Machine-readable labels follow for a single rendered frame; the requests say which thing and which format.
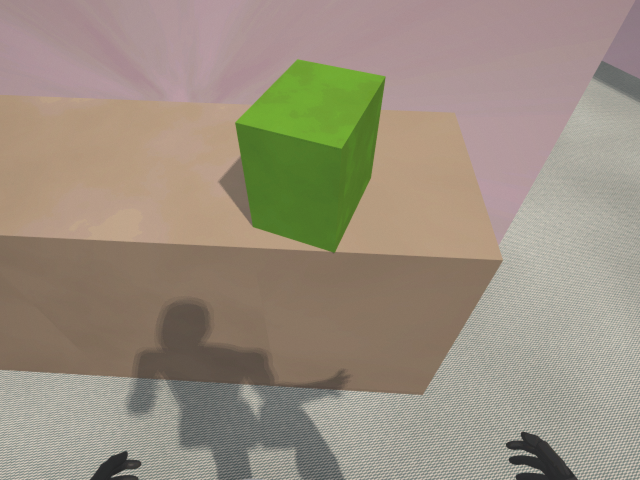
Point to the right robot hand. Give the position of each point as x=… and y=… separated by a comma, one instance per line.
x=548, y=461

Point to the left robot hand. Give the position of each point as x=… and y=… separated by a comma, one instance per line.
x=114, y=465

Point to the carton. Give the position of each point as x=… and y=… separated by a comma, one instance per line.
x=307, y=147

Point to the pedestal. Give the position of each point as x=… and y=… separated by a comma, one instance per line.
x=127, y=249

